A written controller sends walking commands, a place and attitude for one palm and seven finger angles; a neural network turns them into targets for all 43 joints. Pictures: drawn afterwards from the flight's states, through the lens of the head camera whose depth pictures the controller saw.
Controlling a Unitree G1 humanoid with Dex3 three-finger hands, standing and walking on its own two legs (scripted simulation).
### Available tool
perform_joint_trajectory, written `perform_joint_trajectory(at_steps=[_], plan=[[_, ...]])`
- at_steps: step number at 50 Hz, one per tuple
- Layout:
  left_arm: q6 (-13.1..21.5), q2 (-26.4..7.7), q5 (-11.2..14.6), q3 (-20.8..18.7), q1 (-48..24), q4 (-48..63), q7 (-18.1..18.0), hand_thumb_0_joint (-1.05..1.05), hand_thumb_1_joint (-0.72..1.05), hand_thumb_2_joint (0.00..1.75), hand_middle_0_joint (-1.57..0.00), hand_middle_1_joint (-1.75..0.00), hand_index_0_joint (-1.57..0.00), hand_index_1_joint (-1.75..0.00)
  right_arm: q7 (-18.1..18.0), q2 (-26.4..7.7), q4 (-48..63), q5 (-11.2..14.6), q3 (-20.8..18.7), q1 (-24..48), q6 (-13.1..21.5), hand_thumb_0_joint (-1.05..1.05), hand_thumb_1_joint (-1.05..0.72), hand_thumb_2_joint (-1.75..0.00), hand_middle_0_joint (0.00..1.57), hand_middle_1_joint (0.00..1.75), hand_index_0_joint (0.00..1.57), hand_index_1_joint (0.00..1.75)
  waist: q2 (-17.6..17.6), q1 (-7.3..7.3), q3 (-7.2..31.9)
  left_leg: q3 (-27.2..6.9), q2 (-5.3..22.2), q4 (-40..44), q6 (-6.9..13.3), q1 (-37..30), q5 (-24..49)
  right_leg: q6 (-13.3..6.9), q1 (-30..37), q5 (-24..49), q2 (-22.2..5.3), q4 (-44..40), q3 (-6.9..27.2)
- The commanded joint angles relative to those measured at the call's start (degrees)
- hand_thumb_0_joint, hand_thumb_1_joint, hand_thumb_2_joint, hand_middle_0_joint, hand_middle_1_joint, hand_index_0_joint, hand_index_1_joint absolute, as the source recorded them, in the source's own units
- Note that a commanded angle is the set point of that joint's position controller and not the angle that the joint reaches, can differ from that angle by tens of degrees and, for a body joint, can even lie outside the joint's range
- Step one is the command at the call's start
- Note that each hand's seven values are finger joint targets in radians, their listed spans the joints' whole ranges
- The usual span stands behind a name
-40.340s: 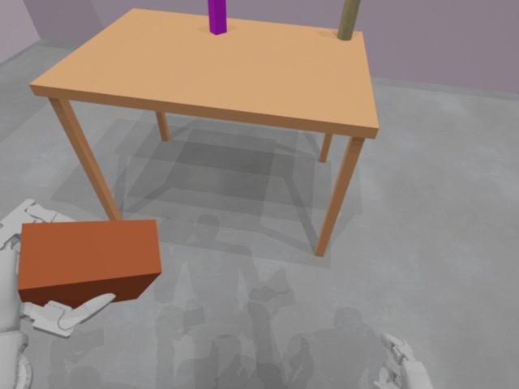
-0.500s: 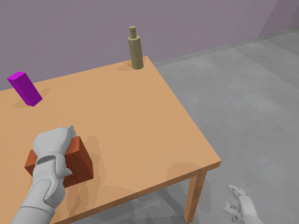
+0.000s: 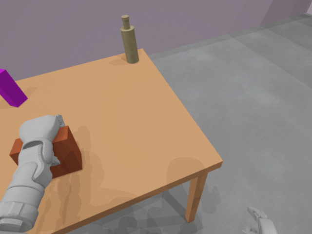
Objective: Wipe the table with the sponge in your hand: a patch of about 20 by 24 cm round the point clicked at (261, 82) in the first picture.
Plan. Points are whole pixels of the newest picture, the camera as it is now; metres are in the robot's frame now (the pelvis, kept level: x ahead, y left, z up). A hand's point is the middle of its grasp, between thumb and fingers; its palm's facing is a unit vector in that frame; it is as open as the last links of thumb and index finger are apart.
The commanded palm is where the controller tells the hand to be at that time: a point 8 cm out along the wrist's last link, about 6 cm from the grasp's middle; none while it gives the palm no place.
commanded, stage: wipe forward along the first lane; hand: left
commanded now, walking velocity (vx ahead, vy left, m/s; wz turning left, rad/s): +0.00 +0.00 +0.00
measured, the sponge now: (53, 159) +0.30 +0.34 +0.01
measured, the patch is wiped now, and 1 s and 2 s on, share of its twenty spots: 0.15 0.55 0.55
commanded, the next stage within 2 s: slide across to the middle lane in 0.60 s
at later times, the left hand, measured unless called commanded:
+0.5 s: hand (49, 130) +0.36 +0.36 +0.06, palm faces -0.10 -0.01 -0.99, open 10.5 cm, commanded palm +0.34 +0.35 +0.10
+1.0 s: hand (58, 119) +0.40 +0.34 +0.07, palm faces -0.03 -0.04 -1.00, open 10.5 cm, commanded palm +0.38 +0.33 +0.12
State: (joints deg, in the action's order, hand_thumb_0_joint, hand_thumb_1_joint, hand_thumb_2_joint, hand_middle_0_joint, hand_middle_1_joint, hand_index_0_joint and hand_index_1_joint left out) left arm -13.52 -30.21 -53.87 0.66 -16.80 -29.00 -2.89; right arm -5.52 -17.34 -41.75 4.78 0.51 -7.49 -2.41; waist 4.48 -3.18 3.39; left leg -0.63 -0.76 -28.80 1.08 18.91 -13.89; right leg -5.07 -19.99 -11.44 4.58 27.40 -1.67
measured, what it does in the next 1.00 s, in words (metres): shifts its weight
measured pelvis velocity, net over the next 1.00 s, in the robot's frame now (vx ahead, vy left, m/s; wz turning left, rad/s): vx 0.02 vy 0.05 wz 0.02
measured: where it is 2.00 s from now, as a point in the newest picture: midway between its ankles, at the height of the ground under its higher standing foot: outside the picture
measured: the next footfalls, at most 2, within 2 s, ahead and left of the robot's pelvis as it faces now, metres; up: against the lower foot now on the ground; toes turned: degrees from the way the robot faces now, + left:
none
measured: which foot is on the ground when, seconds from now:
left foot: down 0.00-1.00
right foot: down 0.00-1.00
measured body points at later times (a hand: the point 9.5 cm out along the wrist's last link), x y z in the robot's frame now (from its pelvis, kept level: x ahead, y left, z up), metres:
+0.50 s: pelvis +0.01 +0.02 +0.00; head +0.03 +0.00 +0.45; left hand +0.36 +0.35 +0.12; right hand +0.16 -0.23 -0.12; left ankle +0.01 +0.12 -0.74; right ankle +0.03 -0.06 -0.74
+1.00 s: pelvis +0.02 +0.05 +0.00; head +0.05 +0.03 +0.45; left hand +0.40 +0.34 +0.12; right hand +0.17 -0.20 -0.13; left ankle +0.01 +0.12 -0.74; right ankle +0.03 -0.06 -0.74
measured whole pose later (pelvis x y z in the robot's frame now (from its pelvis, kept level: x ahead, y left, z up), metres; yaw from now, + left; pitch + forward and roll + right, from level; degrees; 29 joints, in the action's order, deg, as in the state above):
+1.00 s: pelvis +0.02 +0.05 +0.00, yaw +1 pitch +8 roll -1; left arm -14.7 -26.0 -54.7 6.6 -30.1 -38.9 -8.5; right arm -3.7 -15.3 -43.3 5.3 -0.1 -10.1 -6.1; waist 3.5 -2.5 5.8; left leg -0.8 -3.8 -27.4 3.9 20.6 -14.4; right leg -1.3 -20.7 -12.1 1.6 25.1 -1.4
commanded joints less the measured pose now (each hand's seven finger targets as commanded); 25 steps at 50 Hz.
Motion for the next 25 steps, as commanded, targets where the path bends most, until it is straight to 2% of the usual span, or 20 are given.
perform_joint_trajectory(at_steps=[1, 2, 3, 4, 5, 6, 8, 9, 10, 12, 13, 16, 18, 19, 23, 24, 25], plan=[[0.7, -12.9, -1.8, -3.7, -14.1, 1.2, -2.5, 0.0, 0.1, 1.3, -1.2, -1.6, -1.2, -1.6, 0.0, -6.6, 8.5, 0.3, -2.5, 6.1, 2.8, 0.0, -0.9, -0.9, 0.2, 0.3, 0.2, 0.3, -7.8, 0.93, 8.6, -1.6, -2.0, 2.6, 2.5, 3.4, 0.8, 2.2, 8.3, 1.6, -5.1, -6.6, 9.7], [0.7, -12.5, -2.1, -3.1, -14.9, 0.7, -2.6, 0.0, 0.1, 1.3, -1.2, -1.6, -1.2, -1.6, 0.0, -6.5, 8.4, 0.3, -2.5, 5.9, 2.7, 0.0, -0.9, -0.9, 0.2, 0.3, 0.2, 0.3, -7.5, 1.0, 8.5, -1.6, -2.1, 2.6, 2.5, 3.3, 0.8, 2.2, 7.7, 1.3, -5.1, -6.7, 9.5], [0.8, -13.8, -2.1, -4.2, -16.4, 0.8, -2.8, 0.0, 0.1, 1.3, -1.2, -1.6, -1.2, -1.6, 0.0, -6.5, 8.4, 0.5, -2.4, 6.1, 2.7, 0.0, -0.9, -0.9, 0.2, 0.3, 0.2, 0.3, -6.0, 0.81, 9.2, -1.9, -2.1, 3.0, 2.5, 2.9, 1.0, 1.9, 7.5, 1.0, -4.8, -6.6, 9.7], [0.9, -12.6, -2.5, -2.9, -17.4, -0.5, -3.0, 0.0, 0.1, 1.3, -1.2, -1.6, -1.2, -1.6, 0.1, -6.5, 8.1, 0.4, -2.5, 5.1, 2.6, 0.0, -0.9, -0.9, 0.2, 0.3, 0.2, 0.3, -7.1, 1.45, 9.5, -1.4, -1.8, 2.9, 2.6, 3.2, 0.8, 2.2, 7.4, 0.8, -5.0, -6.3, 8.5], [1.0, -12.4, -2.6, -3.1, -16.3, -0.8, -3.2, 0.0, 0.1, 1.3, -1.2, -1.6, -1.2, -1.6, 0.2, -6.6, 8.3, 0.4, -2.7, 4.9, 2.5, 0.0, -0.9, -0.9, 0.2, 0.3, 0.2, 0.3, -6.6, 1.07, 9.8, -1.5, -1.8, 2.8, 2.6, 3.0, 1.4, 2.1, 7.4, 1.8, -4.9, -6.2, 8.5], [1.1, -12.4, -2.4, -3.1, -16.4, -1.0, -3.3, 0.0, 0.1, 1.3, -1.2, -1.6, -1.2, -1.6, 0.2, -6.6, 8.2, 0.4, -2.7, 4.8, 2.3, 0.0, -0.9, -0.9, 0.2, 0.3, 0.2, 0.3, -7.8, 1.2, 10.5, -1.3, -1.8, 2.6, 2.6, 3.1, 1.6, 2.3, 8.0, 2.7, -5.1, -6.1, 8.4], [1.3, -14.1, -2.4, -4.4, -18.7, -2.1, -3.4, 0.0, 0.1, 1.3, -1.2, -1.6, -1.2, -1.6, 0.2, -6.8, 8.0, 0.5, -2.6, 4.8, 2.2, 0.0, -0.9, -0.9, 0.2, 0.3, 0.2, 0.3, -8.8, 1.27, 10.9, -1.7, -1.8, 2.9, 2.7, 3.6, 1.8, 2.1, 8.0, 3.4, -4.9, -6.0, 8.7], [1.5, -13.0, -2.7, -3.4, -18.7, -3.0, -3.6, 0.0, 0.1, 1.3, -1.2, -1.6, -1.2, -1.6, 0.2, -6.8, 7.8, 0.4, -2.7, 3.9, 2.0, 0.0, -0.9, -0.9, 0.2, 0.3, 0.2, 0.3, -9.0, 1.68, 11.0, -1.3, -1.7, 2.7, 2.8, 3.7, 2.1, 2.4, 8.1, 3.8, -4.9, -5.7, 7.7], [1.6, -12.2, -2.5, -3.0, -17.8, -3.0, -3.8, 0.0, 0.1, 1.3, -1.2, -1.6, -1.2, -1.6, 0.3, -6.7, 8.0, 0.5, -2.8, 3.9, 1.9, 0.0, -0.9, -0.9, 0.2, 0.3, 0.2, 0.3, -9.0, 1.41, 11.5, -1.4, -1.7, 2.8, 2.7, 3.6, 2.1, 2.4, 8.3, 4.2, -5.0, -5.6, 7.7], [1.6, -13.7, -2.5, -3.7, -18.9, -3.7, -4.0, 0.0, 0.1, 1.3, -1.2, -1.6, -1.2, -1.6, 0.3, -6.8, 7.8, 0.5, -2.8, 3.9, 1.6, 0.0, -0.9, -0.9, 0.2, 0.3, 0.2, 0.3, -8.6, 1.47, 11.5, -1.2, -1.7, 2.7, 2.7, 3.6, 2.2, 2.5, 8.4, 4.7, -5.2, -5.8, 8.0], [1.7, -15.6, -2.6, -5.2, -20.7, -4.0, -4.0, 0.0, 0.1, 1.3, -1.2, -1.6, -1.2, -1.6, 0.2, -7.0, 7.7, 0.6, -2.6, 4.2, 1.5, 0.0, -0.9, -0.9, 0.2, 0.3, 0.2, 0.3, -7.8, 1.52, 11.4, -1.7, -1.7, 3.0, 2.6, 3.9, 2.1, 2.1, 8.0, 4.1, -4.8, -5.8, 8.3], [1.6, -13.1, -3.2, -2.6, -22.0, -6.3, -4.0, 0.0, 0.1, 1.3, -1.2, -1.6, -1.2, -1.6, 0.4, -6.8, 7.6, 0.7, -2.6, 3.3, 1.2, 0.0, -0.9, -0.9, 0.2, 0.3, 0.2, 0.3, -7.9, 2.07, 10.2, -1.5, -1.5, 3.2, 2.6, 3.7, 2.1, 2.3, 6.3, 3.4, -4.8, -5.9, 6.4], [1.7, -13.4, -3.6, -3.0, -23.1, -5.8, -4.0, 0.0, 0.1, 1.3, -1.2, -1.6, -1.2, -1.6, 0.5, -6.8, 7.9, 0.7, -2.6, 3.5, 1.0, 0.0, -0.9, -0.9, 0.2, 0.3, 0.2, 0.3, -6.2, 1.63, 11.7, -2.0, -1.5, 3.6, 2.6, 2.5, 3.6, 1.7, 6.0, 4.3, -4.5, -5.6, 6.2], [1.6, -12.2, -3.9, -1.7, -22.5, -6.5, -4.1, 0.0, 0.1, 1.3, -1.2, -1.6, -1.2, -1.6, 0.7, -6.7, 7.7, 0.6, -2.7, 2.7, 0.8, 0.0, -0.9, -0.9, 0.2, 0.3, 0.2, 0.3, -5.4, 1.8, 12.2, -1.6, -1.4, 3.2, 2.6, 1.8, 4.2, 1.9, 6.1, 4.6, -4.6, -5.4, 5.3], [1.8, -14.5, -4.0, -3.8, -24.5, -7.9, -4.3, 0.0, 0.1, 1.3, -1.2, -1.6, -1.2, -1.6, 0.6, -7.1, 7.7, 0.6, -2.6, 2.7, 0.2, 0.0, -0.9, -0.9, 0.2, 0.3, 0.2, 0.3, -8.1, 1.78, 12.4, -2.4, -1.2, 3.7, 2.5, 2.3, 4.7, 1.6, 5.9, 5.2, -4.3, -5.5, 5.5], [2.1, -12.7, -4.1, -2.1, -24.9, -7.8, -4.5, 0.0, 0.1, 1.3, -1.2, -1.6, -1.2, -1.6, 0.7, -6.9, 7.7, 0.5, -2.8, 2.1, 0.2, 0.0, -0.9, -0.9, 0.2, 0.3, 0.2, 0.3, -7.4, 2.3, 12.7, -2.0, -1.2, 3.4, 2.6, 1.9, 5.0, 1.8, 5.9, 5.6, -4.4, -5.3, 4.8], [2.1, -12.5, -4.0, -2.4, -23.7, -8.2, -4.7, 0.0, 0.1, 1.3, -1.2, -1.6, -1.2, -1.6, 0.8, -6.9, 7.7, 0.6, -2.9, 1.8, 0.1, 0.0, -0.9, -0.9, 0.2, 0.3, 0.2, 0.3, -7.4, 1.95, 13.1, -2.0, -1.1, 3.4, 2.5, 1.5, 5.5, 1.8, 5.9, 6.0, -4.3, -5.1, 4.6]])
